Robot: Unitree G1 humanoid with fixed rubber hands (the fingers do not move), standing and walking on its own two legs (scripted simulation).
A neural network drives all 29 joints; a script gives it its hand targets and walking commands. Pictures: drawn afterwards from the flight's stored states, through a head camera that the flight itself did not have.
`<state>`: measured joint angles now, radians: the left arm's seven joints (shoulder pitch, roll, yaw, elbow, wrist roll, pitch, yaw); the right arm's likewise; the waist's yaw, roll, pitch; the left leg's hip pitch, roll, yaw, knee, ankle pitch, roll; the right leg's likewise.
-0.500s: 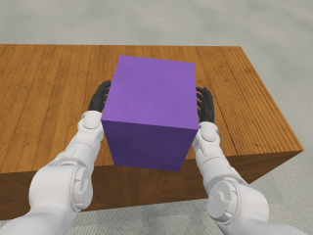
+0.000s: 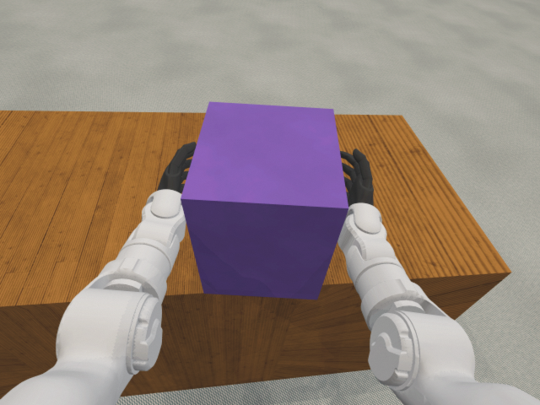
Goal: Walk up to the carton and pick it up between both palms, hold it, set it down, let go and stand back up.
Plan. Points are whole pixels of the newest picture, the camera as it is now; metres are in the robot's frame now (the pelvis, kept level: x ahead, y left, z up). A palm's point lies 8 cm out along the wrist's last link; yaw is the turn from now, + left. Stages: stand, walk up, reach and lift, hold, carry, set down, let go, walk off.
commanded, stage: reach and lift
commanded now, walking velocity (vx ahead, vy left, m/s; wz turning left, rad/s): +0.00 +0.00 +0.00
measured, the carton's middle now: (265, 205) +0.44 -0.02 +0.07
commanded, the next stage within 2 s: hold in 1.66 s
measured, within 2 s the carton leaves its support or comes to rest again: neither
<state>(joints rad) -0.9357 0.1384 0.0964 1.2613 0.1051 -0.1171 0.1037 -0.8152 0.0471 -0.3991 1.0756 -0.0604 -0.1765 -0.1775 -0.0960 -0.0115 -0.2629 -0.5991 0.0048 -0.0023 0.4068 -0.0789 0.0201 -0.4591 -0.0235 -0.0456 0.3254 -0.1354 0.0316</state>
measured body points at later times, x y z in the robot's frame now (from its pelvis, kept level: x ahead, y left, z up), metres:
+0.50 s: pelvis +0.00 -0.01 +0.00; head -0.01 +0.01 +0.45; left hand +0.43 +0.12 +0.14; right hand +0.41 -0.17 +0.15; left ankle +0.06 +0.09 -0.74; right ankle +0.00 -0.15 -0.74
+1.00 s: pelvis -0.01 -0.01 +0.01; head -0.05 +0.01 +0.45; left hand +0.41 +0.12 +0.17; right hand +0.39 -0.17 +0.17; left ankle +0.06 +0.09 -0.74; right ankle +0.00 -0.15 -0.74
